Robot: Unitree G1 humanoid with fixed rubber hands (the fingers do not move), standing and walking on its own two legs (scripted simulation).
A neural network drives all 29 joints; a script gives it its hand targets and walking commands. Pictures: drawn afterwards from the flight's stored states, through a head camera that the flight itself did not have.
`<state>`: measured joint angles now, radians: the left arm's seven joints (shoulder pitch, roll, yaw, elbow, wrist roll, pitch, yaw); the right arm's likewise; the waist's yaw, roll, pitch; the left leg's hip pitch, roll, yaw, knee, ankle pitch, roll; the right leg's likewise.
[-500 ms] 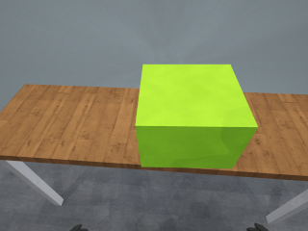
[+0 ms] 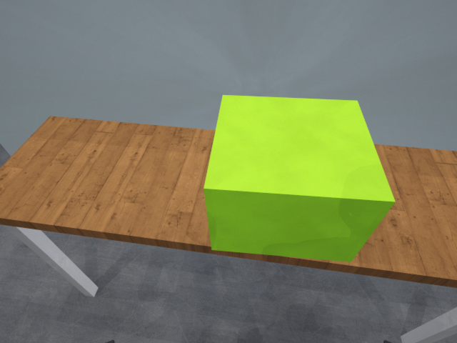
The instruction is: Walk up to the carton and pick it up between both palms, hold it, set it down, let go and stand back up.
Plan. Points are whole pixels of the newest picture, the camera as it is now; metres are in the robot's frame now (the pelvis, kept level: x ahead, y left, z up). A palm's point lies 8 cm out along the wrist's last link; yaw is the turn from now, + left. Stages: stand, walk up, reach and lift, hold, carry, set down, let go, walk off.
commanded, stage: walk up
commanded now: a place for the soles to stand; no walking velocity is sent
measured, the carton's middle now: (284, 175) +0.45 -0.09 +0.02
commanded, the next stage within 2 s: none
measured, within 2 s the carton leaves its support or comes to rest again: neither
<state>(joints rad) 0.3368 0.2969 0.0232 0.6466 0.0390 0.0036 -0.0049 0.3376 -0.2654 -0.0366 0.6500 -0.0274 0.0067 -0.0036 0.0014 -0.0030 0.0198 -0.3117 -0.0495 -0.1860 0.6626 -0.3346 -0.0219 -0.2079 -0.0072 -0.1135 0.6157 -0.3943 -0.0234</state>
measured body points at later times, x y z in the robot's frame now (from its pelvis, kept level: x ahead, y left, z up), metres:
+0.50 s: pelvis +0.02 -0.05 +0.00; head +0.02 -0.07 +0.45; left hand +0.11 +0.21 -0.10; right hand +0.13 -0.33 -0.12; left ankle +0.02 +0.10 -0.70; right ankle +0.06 -0.16 -0.72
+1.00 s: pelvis +0.03 -0.04 +0.01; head +0.04 -0.04 +0.46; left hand +0.13 +0.23 -0.10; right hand +0.14 -0.31 -0.11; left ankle +0.03 +0.08 -0.72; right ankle +0.06 -0.16 -0.72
